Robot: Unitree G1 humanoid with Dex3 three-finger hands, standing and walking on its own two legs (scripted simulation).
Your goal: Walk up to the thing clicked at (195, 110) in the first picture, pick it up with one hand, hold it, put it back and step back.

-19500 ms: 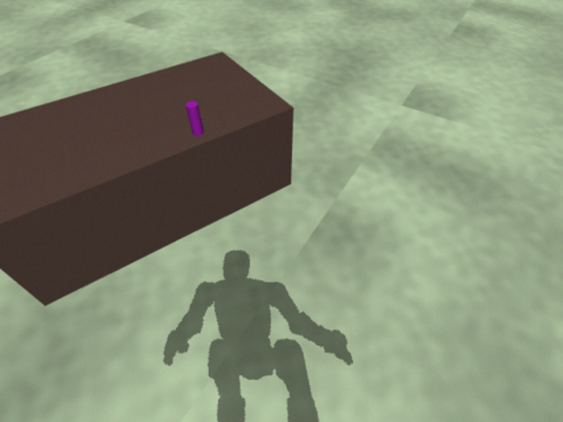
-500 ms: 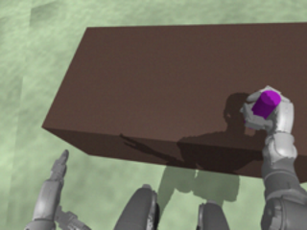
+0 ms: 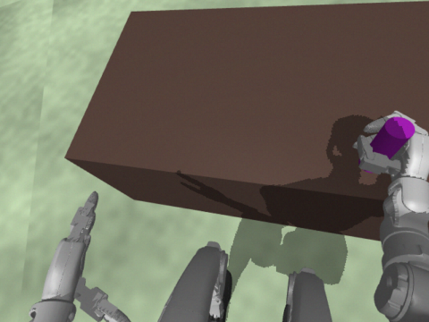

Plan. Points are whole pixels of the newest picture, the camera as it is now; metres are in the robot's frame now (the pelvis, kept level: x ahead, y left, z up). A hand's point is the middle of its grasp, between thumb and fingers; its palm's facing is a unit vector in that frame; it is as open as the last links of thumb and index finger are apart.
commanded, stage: lower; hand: right
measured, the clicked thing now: (383, 147) +0.46 -0.20 -0.03
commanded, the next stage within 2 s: loosen in 1.00 s
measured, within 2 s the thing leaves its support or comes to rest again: rests again in 0.82 s
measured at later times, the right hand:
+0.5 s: hand (364, 157) +0.46 -0.18 -0.08, palm faces +0.10 +1.00 +0.02, open 5.2 cm
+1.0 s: hand (359, 162) +0.47 -0.18 -0.11, palm faces +0.09 +1.00 +0.02, open 5.2 cm
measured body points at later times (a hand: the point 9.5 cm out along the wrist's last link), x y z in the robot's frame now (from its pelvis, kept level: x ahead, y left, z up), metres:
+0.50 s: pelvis -0.02 +0.00 -0.04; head +0.16 -0.06 +0.37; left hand +0.15 +0.26 +0.06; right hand +0.45 -0.24 -0.08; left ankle +0.07 +0.13 -0.59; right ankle +0.02 -0.12 -0.59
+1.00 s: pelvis -0.02 +0.00 -0.06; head +0.16 -0.07 +0.35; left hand +0.15 +0.26 +0.06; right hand +0.46 -0.24 -0.11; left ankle +0.07 +0.13 -0.59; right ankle +0.02 -0.12 -0.59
